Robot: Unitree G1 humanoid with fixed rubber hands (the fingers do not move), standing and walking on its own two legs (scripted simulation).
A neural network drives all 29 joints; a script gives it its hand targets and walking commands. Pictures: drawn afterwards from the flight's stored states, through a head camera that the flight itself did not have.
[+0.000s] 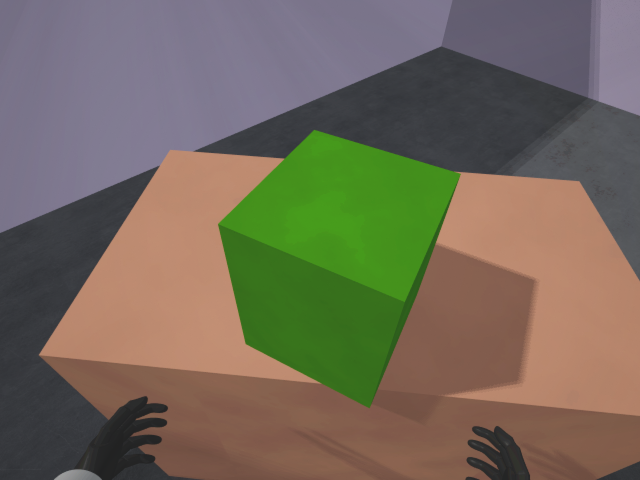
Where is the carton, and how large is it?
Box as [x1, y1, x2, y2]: [218, 130, 460, 407]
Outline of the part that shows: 314,130 262,180 218,225 246,344 369,407 418,290 460,174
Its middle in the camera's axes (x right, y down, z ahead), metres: +0.03 +0.04 +0.52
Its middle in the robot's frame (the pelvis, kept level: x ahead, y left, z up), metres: +0.38 +0.01 +0.07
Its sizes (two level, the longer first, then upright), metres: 0.210 0.200 0.250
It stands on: a pedestal, 0.72 m high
